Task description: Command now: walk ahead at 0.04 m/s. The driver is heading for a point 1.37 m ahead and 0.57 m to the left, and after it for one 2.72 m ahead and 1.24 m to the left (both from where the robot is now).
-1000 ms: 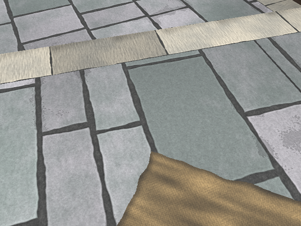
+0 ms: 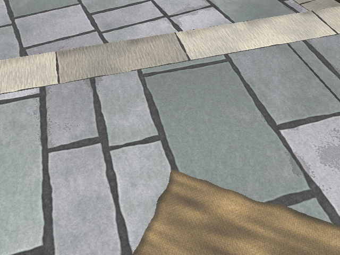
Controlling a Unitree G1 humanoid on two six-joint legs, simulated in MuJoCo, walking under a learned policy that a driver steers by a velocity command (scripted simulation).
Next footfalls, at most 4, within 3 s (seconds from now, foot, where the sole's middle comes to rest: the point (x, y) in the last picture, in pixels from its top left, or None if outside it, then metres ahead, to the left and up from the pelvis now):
0.78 left None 0.47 0.10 -0.77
1.28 right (174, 187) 0.80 0.01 -0.77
1.80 left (90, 175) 0.86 0.40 -0.77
2.36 right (83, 116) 1.23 0.49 -0.77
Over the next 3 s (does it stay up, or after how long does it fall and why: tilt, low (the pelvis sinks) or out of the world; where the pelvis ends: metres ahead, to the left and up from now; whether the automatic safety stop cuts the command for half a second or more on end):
stays up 1.25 0.65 0.01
